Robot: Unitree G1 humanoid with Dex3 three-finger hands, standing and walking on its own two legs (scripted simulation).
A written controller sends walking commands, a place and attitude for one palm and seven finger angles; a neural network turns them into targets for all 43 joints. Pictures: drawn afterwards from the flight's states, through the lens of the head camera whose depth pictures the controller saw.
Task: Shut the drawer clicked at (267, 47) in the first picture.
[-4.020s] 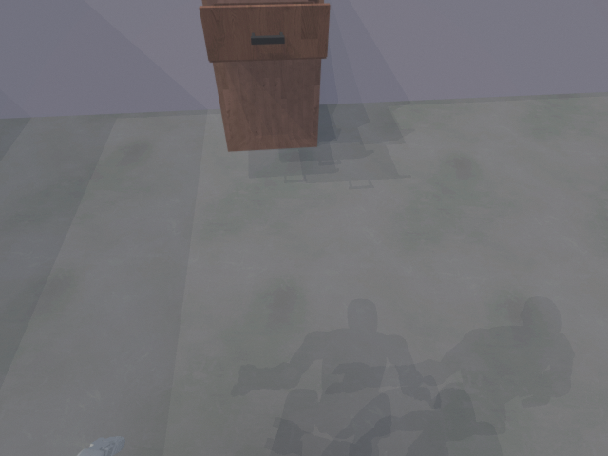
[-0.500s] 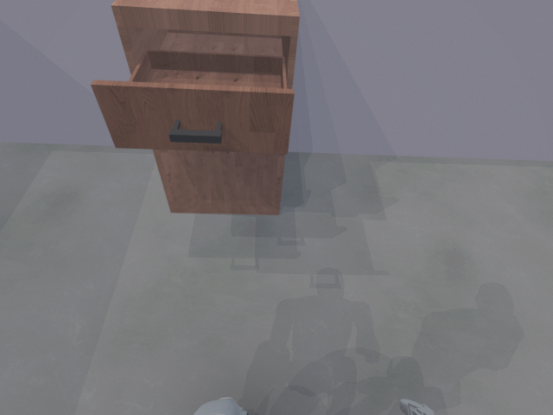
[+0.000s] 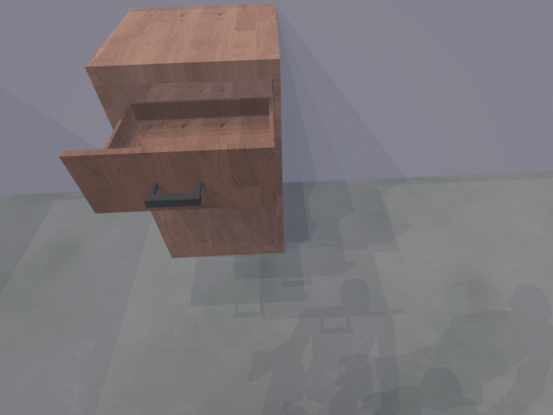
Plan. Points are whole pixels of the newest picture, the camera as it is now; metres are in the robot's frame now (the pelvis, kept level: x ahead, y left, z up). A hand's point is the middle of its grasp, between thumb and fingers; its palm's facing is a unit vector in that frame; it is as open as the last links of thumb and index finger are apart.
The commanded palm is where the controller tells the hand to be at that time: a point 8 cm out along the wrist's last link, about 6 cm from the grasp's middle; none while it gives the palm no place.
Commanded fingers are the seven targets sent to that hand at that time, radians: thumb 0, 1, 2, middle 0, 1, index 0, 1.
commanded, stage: take the last steps up to it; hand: left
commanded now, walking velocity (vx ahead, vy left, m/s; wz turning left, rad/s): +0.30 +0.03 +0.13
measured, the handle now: (175, 193) +0.57 +0.24 -0.04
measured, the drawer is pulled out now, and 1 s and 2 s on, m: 0.29 0.29 0.29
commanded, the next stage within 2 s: come to a stop and stand still in 0.76 s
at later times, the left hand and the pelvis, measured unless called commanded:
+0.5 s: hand out of the picture +0.03 +0.20 -0.18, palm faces +0.15 -0.98 -0.13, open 7.4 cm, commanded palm none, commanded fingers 0.00 0.90 0.90 -0.20 -0.30 -0.20 -0.30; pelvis +0.14 +0.05 +0.00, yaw +2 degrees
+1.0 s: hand (188, 309) +0.35 +0.19 -0.16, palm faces +0.00 -0.98 -0.22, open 7.4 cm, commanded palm none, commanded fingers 0.00 0.90 0.90 -0.20 -0.30 -0.20 -0.30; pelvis +0.26 +0.02 +0.00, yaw +1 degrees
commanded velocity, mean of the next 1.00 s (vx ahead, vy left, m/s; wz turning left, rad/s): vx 0.16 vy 0.02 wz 0.01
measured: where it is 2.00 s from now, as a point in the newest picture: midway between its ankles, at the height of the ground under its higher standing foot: outside the picture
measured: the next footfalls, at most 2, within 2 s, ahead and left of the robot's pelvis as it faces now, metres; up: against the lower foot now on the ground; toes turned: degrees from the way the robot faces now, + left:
left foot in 0.44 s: +0.22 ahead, +0.16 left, +0.00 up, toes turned +11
right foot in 0.90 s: +0.30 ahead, -0.03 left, +0.00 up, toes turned +0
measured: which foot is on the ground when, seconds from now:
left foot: down 0.00-0.00, up 0.02-0.42, down 0.44-0.90, up 0.92-1.00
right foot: down 0.00-0.44, up 0.46-0.88, down 0.90-1.00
